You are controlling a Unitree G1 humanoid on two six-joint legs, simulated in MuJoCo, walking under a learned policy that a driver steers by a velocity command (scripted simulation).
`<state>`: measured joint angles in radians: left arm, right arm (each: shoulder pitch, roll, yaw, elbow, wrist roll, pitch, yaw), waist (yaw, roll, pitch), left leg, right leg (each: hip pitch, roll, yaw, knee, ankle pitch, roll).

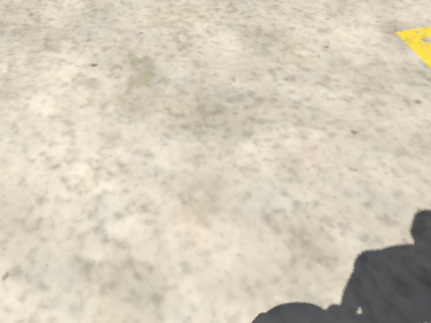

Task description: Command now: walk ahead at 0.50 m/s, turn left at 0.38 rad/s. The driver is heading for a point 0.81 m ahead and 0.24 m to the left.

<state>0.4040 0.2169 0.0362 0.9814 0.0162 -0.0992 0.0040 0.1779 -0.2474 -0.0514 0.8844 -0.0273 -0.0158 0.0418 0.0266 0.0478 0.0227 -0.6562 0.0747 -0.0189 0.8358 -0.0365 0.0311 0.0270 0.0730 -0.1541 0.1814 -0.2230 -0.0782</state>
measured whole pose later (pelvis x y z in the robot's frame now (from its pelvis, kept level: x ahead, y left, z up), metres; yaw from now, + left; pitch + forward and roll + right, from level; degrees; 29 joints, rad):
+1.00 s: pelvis +0.30 +0.02 +0.00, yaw +27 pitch +2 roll +1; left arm 0.40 0.23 0.04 0.89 0.01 -0.07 0.00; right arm 0.21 -0.29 -0.07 0.80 -0.05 -0.01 0.04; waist 0.04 0.06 -0.02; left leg -0.56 -0.02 -0.07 0.92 -0.21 0.00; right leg -0.03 0.04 0.02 0.24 -0.24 -0.05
